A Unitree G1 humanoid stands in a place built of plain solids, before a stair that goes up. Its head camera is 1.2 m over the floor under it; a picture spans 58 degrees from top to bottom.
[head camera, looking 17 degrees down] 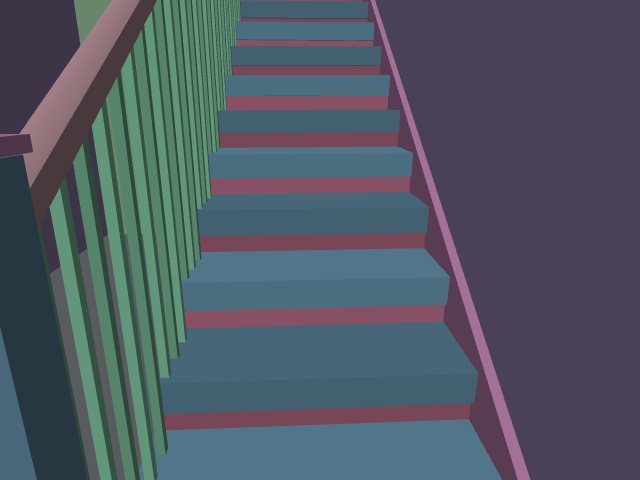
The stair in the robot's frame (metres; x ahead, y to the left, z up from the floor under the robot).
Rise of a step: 0.17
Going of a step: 0.27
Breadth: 0.89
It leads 3 degrees to the left of straight ahead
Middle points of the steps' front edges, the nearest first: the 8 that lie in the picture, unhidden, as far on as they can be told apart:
1.00 0.01 0.51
1.27 0.03 0.68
1.54 0.04 0.85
1.82 0.05 1.02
2.09 0.07 1.19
2.36 0.08 1.36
2.63 0.10 1.53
2.91 0.11 1.70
